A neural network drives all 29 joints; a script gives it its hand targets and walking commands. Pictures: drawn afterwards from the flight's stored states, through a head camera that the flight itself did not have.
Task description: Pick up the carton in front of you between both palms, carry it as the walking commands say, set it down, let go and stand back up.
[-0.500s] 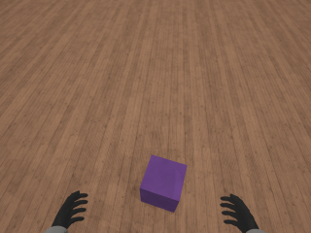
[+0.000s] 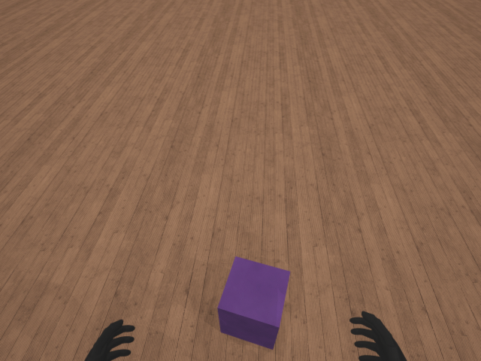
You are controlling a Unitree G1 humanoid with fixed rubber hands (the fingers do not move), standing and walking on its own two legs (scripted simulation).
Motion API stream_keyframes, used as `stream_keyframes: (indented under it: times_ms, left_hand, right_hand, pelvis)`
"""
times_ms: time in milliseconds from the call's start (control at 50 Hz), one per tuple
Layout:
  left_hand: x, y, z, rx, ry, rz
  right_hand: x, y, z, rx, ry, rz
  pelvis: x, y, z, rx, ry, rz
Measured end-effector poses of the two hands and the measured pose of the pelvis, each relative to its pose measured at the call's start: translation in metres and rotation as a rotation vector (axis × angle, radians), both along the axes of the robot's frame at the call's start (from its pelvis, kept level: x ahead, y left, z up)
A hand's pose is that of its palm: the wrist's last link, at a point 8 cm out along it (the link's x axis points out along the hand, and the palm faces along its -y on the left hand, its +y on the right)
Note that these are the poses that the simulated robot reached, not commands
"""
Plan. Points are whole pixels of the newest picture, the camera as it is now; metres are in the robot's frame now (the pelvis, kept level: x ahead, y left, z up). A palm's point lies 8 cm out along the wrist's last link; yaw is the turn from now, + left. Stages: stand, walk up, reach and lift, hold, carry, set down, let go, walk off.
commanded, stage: stand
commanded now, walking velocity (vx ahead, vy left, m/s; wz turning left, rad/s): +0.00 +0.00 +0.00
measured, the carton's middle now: (254, 303) +0.49 -0.05 -0.65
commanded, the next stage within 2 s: none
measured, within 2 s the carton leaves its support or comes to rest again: neither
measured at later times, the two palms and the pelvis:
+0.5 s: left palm out of the picture +0.15 +0.22 -0.11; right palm out of the picture +0.11 -0.29 -0.13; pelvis +0.06 -0.03 -0.01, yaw -3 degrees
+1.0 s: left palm out of the picture +0.10 +0.22 -0.13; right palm out of the picture +0.02 -0.28 -0.15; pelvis +0.05 -0.03 -0.01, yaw -6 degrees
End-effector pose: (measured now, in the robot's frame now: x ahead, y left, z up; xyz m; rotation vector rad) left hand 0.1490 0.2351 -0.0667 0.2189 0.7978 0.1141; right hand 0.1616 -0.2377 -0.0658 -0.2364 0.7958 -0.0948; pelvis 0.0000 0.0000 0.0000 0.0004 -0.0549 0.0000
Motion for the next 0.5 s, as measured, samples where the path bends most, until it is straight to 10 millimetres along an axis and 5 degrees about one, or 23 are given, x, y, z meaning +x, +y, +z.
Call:
stream_keyframes:
  times_ms: [180,500]
  left_hand:
    - [-0.044,0.017,-0.023,0.092,0.197,0.036]
    - [0.002,-0.019,-0.046,0.055,0.218,-0.002]
  right_hand:
    - [-0.038,-0.031,-0.045,-0.029,0.113,-0.04]
    - [-0.048,-0.052,-0.065,-0.04,0.24,-0.139]
  pelvis:
    - [0.023,-0.01,-0.005,-0.005,0.107,-0.02]
    - [0.058,-0.026,-0.014,0.004,0.127,-0.058]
